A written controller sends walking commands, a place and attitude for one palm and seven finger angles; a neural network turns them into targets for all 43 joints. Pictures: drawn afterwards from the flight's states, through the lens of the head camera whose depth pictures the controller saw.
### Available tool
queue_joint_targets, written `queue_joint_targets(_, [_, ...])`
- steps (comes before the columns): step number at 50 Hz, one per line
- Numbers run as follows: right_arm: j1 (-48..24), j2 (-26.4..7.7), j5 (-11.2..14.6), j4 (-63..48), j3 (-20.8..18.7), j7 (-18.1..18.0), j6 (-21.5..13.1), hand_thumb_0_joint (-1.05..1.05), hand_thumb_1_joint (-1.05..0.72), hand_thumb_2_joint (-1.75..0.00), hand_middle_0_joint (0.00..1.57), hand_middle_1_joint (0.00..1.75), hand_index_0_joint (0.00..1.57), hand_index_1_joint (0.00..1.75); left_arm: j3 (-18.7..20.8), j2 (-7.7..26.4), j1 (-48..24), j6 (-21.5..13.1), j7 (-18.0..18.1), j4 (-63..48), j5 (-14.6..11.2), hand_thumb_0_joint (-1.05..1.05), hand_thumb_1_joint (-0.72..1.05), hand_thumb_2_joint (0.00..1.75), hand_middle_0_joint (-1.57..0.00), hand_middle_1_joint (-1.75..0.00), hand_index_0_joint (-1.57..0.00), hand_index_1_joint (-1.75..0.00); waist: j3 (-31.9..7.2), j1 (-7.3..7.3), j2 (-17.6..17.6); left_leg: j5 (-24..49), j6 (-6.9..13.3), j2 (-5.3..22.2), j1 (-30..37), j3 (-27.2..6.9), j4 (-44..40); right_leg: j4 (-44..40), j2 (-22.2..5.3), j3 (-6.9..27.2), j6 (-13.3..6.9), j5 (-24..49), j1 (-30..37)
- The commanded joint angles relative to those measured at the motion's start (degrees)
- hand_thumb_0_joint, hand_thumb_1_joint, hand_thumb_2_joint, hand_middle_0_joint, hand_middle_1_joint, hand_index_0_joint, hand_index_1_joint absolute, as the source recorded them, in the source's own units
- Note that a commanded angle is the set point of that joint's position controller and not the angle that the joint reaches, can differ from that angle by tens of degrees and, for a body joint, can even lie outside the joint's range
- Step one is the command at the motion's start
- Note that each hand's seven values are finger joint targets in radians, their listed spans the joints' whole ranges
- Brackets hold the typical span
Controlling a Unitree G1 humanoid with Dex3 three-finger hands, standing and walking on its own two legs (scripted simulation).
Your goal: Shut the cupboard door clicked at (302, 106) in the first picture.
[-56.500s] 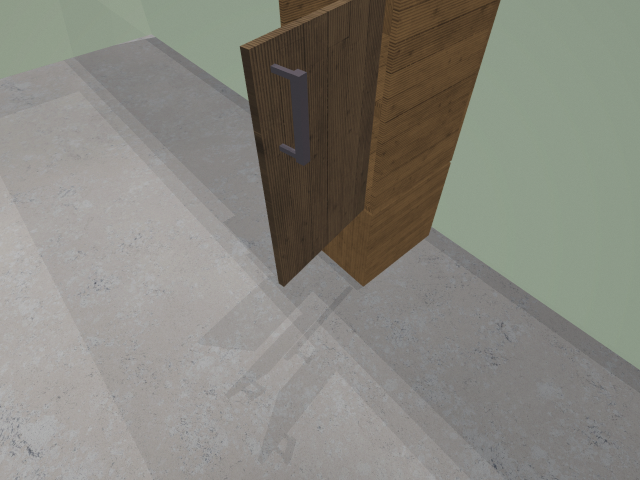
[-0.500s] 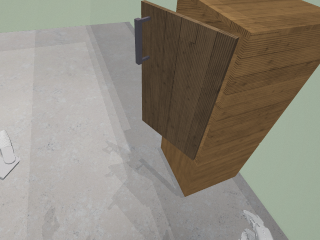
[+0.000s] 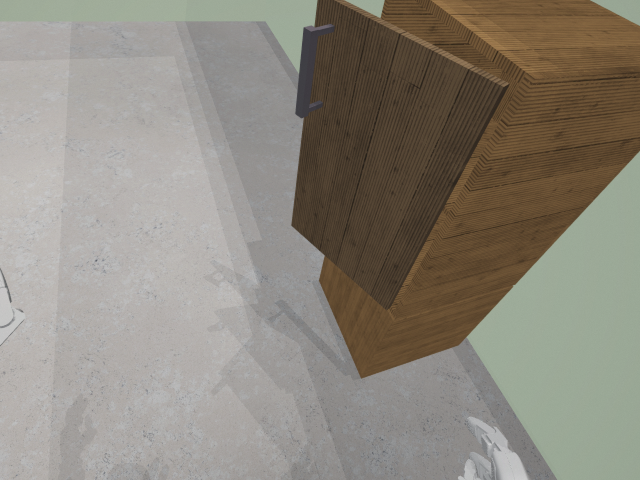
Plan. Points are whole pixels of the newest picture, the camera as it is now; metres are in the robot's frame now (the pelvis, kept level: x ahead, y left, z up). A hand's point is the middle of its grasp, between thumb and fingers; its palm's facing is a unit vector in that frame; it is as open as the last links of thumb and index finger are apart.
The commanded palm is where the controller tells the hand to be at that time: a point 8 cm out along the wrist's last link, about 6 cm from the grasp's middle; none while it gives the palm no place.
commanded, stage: step back with the hand held close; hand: left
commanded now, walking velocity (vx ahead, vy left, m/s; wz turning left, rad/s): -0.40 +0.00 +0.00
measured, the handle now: (314, 72) +0.76 +0.11 +0.13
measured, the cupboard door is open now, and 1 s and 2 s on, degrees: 24 24 24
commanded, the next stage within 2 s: stop stepping back and stand still in 0.20 s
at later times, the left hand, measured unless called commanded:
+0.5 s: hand out of the picture +0.07 +0.29 +0.17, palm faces +0.53 -0.81 -0.26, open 7.4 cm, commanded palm +0.00 +0.31 +0.18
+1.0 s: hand out of the picture +0.02 +0.30 +0.17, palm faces +0.53 -0.79 -0.31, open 7.4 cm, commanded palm -0.04 +0.34 +0.18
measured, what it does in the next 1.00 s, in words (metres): walks backwards: right foot, then left foot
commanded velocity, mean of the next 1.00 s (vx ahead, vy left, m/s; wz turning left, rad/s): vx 0.01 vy -0.04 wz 0.02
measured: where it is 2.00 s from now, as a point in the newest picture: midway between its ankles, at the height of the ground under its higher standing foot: outside the picture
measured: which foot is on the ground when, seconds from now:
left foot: down 0.00-0.28, up 0.30-0.44, down 0.46-1.00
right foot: up 0.00-0.24, down 0.26-1.00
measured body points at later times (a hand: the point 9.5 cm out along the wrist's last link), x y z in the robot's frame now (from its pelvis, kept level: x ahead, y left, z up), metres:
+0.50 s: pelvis -0.14 +0.01 -0.01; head -0.17 +0.05 +0.43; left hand +0.03 +0.33 +0.18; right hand -0.02 -0.26 -0.09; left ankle -0.11 +0.11 -0.74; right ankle -0.19 -0.13 -0.74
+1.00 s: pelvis -0.17 +0.03 -0.02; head -0.20 +0.04 +0.43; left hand -0.01 +0.34 +0.18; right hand -0.03 -0.22 -0.10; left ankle -0.13 +0.16 -0.74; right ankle -0.22 -0.07 -0.74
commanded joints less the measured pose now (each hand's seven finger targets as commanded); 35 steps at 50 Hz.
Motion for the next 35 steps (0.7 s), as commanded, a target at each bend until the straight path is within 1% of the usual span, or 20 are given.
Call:
queue_joint_targets(1, [-3.7, -9.3, 0.1, -4.6, -3.6, 0.0, -4.3, 0.00, -0.90, -0.90, 0.20, 0.30, 0.20, 0.30, -1.8, 6.9, -5.4, -2.4, -0.8, -11.6, -0.8, 0.00, 0.90, 0.90, -0.20, -0.30, -0.20, -0.30, -13.0, -1.86, 13.4, 21.0, -5.2, 12.6, 33.9, -15.0, -11.7, -12.4, -0.2, -1.1, 0.1, -0.4, -9.4])
queue_joint_targets(5, [-5.2, -9.0, -0.2, -6.8, -3.6, 0.8, -3.8, 0.00, -0.90, -0.90, 0.20, 0.30, 0.20, 0.30, 4.2, 12.8, 0.5, -1.0, -1.5, -15.0, -2.0, 0.00, 0.90, 0.90, -0.20, -0.30, -0.20, -0.30, -20.3, -0.66, 12.6, 29.5, -5.4, 10.9, 40.3, -11.8, -10.9, -11.6, 1.3, -2.2, 0.4, 0.4, -7.5])
queue_joint_targets(8, [-8.4, -8.3, -0.2, -10.1, -2.5, 1.1, -2.2, 0.00, -0.90, -0.90, 0.20, 0.30, 0.20, 0.30, 8.3, 15.6, 4.6, 0.0, -1.9, -18.1, -4.1, 0.00, 0.90, 0.90, -0.20, -0.30, -0.20, -0.30, -19.2, -0.34, 15.0, 11.5, -7.3, 10.6, 29.3, -8.6, -16.3, -15.4, 1.2, -4.6, -0.6, -0.3, 0.1])
queue_joint_targets(10, [-9.1, -8.5, -0.5, -11.4, -2.5, 1.0, -0.7, 0.00, -0.90, -0.90, 0.20, 0.30, 0.20, 0.30, 12.2, 18.5, 7.7, 0.1, -1.9, -18.9, -5.3, 0.00, 0.90, 0.90, -0.20, -0.30, -0.20, -0.30, -17.3, 0.04, 15.6, -3.5, -10.8, 8.9, 18.4, -6.9, -18.2, -24.0, 0.3, -6.2, -2.0, 4.8, 8.2])
queue_joint_targets(11, [-9.0, -8.4, 0.0, -11.7, -2.1, 0.9, 0.4, 0.00, -0.90, -0.90, 0.20, 0.30, 0.20, 0.30, 11.3, 17.7, 7.8, -0.2, -2.0, -18.8, -6.0, 0.00, 0.90, 0.90, -0.20, -0.30, -0.20, -0.30, -14.2, -0.56, 12.4, -9.4, -11.8, 6.5, 16.1, -4.1, -13.3, -28.9, -2.7, -4.5, -3.2, 7.0, 6.7])
queue_joint_targets(12, [-7.9, -8.6, 0.7, -11.1, -2.2, 0.7, 1.4, 0.00, -0.90, -0.90, 0.20, 0.30, 0.20, 0.30, 11.9, 19.1, 7.6, -0.9, -1.8, -18.3, -5.9, 0.00, 0.90, 0.90, -0.20, -0.30, -0.20, -0.30, -11.2, -1.65, 5.0, -12.3, -11.7, 3.4, 20.1, -1.0, -0.6, -34.1, -9.9, -0.2, -4.9, 6.9, -4.5])
queue_joint_targets(13, [-7.8, -8.2, 0.9, -10.4, -1.9, 0.5, 1.7, 0.00, -0.90, -0.90, 0.20, 0.30, 0.20, 0.30, 12.3, 20.2, 6.2, -1.1, -1.0, -17.9, -6.0, 0.00, 0.90, 0.90, -0.20, -0.30, -0.20, -0.30, -8.9, -2.19, -3.1, -13.7, -11.0, 0.9, 25.2, -2.3, 16.5, -38.7, -20.6, 7.2, -6.8, 4.7, -19.7])
queue_joint_targets(14, [-7.0, -8.7, 1.5, -10.0, -3.1, -0.3, 1.2, 0.00, -0.90, -0.90, 0.20, 0.30, 0.20, 0.30, 8.9, 17.0, 6.4, 0.1, -1.2, -12.9, -5.2, 0.00, 0.90, 0.90, -0.20, -0.30, -0.20, -0.30, -4.4, -1.84, -10.7, -20.9, -10.6, -1.4, 22.3, -7.5, 32.1, -38.1, -27.4, 12.1, -10.7, -4.6, -31.2])
queue_joint_targets(15, [-7.3, -9.5, 0.8, -9.5, -3.7, -0.5, 1.4, 0.00, -0.90, -0.90, 0.20, 0.30, 0.20, 0.30, 9.5, 16.4, 5.0, 1.6, -1.2, -11.3, -4.5, 0.00, 0.90, 0.90, -0.20, -0.30, -0.20, -0.30, -1.4, -1.49, -12.5, -22.3, -10.1, -1.8, 14.2, -9.2, 40.0, -35.6, -28.4, 14.5, -13.5, 1.2, -30.5])
queue_joint_targets(16, [-5.9, -7.6, 1.0, -9.0, -2.3, -0.8, 2.7, 0.00, -0.90, -0.90, 0.20, 0.30, 0.20, 0.30, 6.4, 13.1, 3.8, 3.8, -0.7, -9.3, -3.7, 0.00, 0.90, 0.90, -0.20, -0.30, -0.20, -0.30, 2.6, -3.35, -7.3, -19.5, -9.0, 1.3, 5.9, -10.1, 39.0, -30.4, -25.6, 7.9, -12.4, 9.0, -23.2])
queue_joint_targets(18, [-6.8, -8.5, 1.3, -9.0, -0.6, -2.3, 3.0, 0.00, -0.90, -0.90, 0.20, 0.30, 0.20, 0.30, 2.1, 11.7, -7.4, 5.6, 0.9, -6.1, -1.5, 0.00, 0.90, 0.90, -0.20, -0.30, -0.20, -0.30, 7.0, -4.17, 1.1, -16.6, -7.8, 3.1, 5.2, -6.8, 24.8, -26.4, -19.4, 3.4, -7.5, 14.2, -18.3])
queue_joint_targets(21, [-5.3, -10.0, 2.2, -7.3, -1.7, -4.2, 0.6, 0.00, -0.90, -0.90, 0.20, 0.30, 0.20, 0.30, -1.7, 10.3, -15.6, 6.0, 2.5, -2.9, 0.2, 0.00, 0.90, 0.90, -0.20, -0.30, -0.20, -0.30, 7.4, -3.56, 1.7, -11.7, -6.5, 1.6, 11.6, -4.1, 5.5, -23.6, -15.5, 2.2, -4.6, 7.8, -13.4])
queue_joint_targets(24, [-4.5, -11.0, 2.8, -9.9, -1.9, -4.4, -2.0, 0.00, -0.90, -0.90, 0.20, 0.30, 0.20, 0.30, -0.7, 10.4, -8.7, 4.8, 2.9, -8.6, 0.4, 0.00, 0.90, 0.90, -0.20, -0.30, -0.20, -0.30, 1.6, -2.23, 4.6, 3.0, -4.6, 4.6, 13.4, -8.9, -1.8, -17.1, -7.4, -0.7, -1.5, 19.5, -3.8])
queue_joint_targets(25, [-4.2, -9.9, 2.1, -9.3, -1.1, -4.0, -2.3, 0.00, -0.90, -0.90, 0.20, 0.30, 0.20, 0.30, 2.0, 13.2, -6.7, 4.4, 2.1, -12.5, -0.6, 0.00, 0.90, 0.90, -0.20, -0.30, -0.20, -0.30, -1.5, -2.92, 14.6, -0.9, -4.8, 5.9, 12.3, -13.9, -8.4, -12.0, -5.1, -3.5, 0.0, 13.8, -2.3])
queue_joint_targets(26, [-5.3, -8.9, 1.8, -9.6, -0.9, -3.6, -2.8, 0.00, -0.90, -0.90, 0.20, 0.30, 0.20, 0.30, 0.0, 10.5, -8.2, 3.7, 1.4, -15.7, -0.8, 0.00, 0.90, 0.90, -0.20, -0.30, -0.20, -0.30, -0.2, -3.06, 18.3, -10.4, -5.1, 7.8, 9.2, -20.5, -15.1, -8.9, -2.8, -3.7, 0.6, 6.6, -0.9])
queue_joint_targets(27, [-5.2, -9.3, 1.5, -9.1, -1.0, -3.2, -3.5, 0.00, -0.90, -0.90, 0.20, 0.30, 0.20, 0.30, 1.2, 11.4, -8.4, 3.1, 1.5, -17.0, -0.5, 0.00, 0.90, 0.90, -0.20, -0.30, -0.20, -0.30, 0.2, -3.05, 18.0, -19.9, -4.2, 9.9, 7.9, -22.9, -18.4, -6.3, -2.9, -1.9, 0.5, 4.6, -0.6])
queue_joint_targets(29, [-5.0, -9.1, 1.2, -8.9, -1.2, -2.5, -4.2, 0.00, -0.90, -0.90, 0.20, 0.30, 0.20, 0.30, 2.4, 11.0, -4.4, 2.9, 1.9, -15.8, -0.3, 0.00, 0.90, 0.90, -0.20, -0.30, -0.20, -0.30, 0.2, -2.67, 15.1, -30.9, -3.0, 10.4, 5.6, -21.9, -20.2, -7.9, -2.7, -1.3, 0.1, 5.0, 1.5])
queue_joint_targets(30, [-4.7, -9.4, 1.1, -9.0, -1.3, -2.2, -4.4, 0.00, -0.90, -0.90, 0.20, 0.30, 0.20, 0.30, 4.8, 13.1, -1.0, 3.0, 1.9, -15.4, -0.4, 0.00, 0.90, 0.90, -0.20, -0.30, -0.20, -0.30, -1.5, -2.14, 12.4, -30.9, -3.8, 9.6, 6.2, -20.0, -20.2, -12.1, -1.9, -2.9, -0.3, 5.6, 3.8])
queue_joint_targets(33, [-4.1, -9.1, 1.0, -9.0, -1.4, -2.0, -2.7, 0.00, -0.90, -0.90, 0.20, 0.30, 0.20, 0.30, 4.5, 11.2, 4.3, 4.3, 1.6, -9.8, -0.8, 0.00, 0.90, 0.90, -0.20, -0.30, -0.20, -0.30, -2.3, -2.72, 12.1, -30.8, -6.2, 6.3, 3.4, -12.7, -16.5, -19.8, -1.3, -5.5, -2.1, 3.9, 9.8])
queue_joint_targets(35, [-3.4, -9.0, 0.6, -8.7, -1.5, -1.9, -1.2, 0.00, -0.90, -0.90, 0.20, 0.30, 0.20, 0.30, 5.7, 11.9, 5.5, 5.4, 1.6, -5.5, -1.0, 0.00, 0.90, 0.90, -0.20, -0.30, -0.20, -0.30, -2.2, -2.65, 9.1, -27.9, -6.6, 4.0, 0.9, -9.2, -8.2, -23.0, -5.2, -1.6, -4.6, 2.6, 10.2])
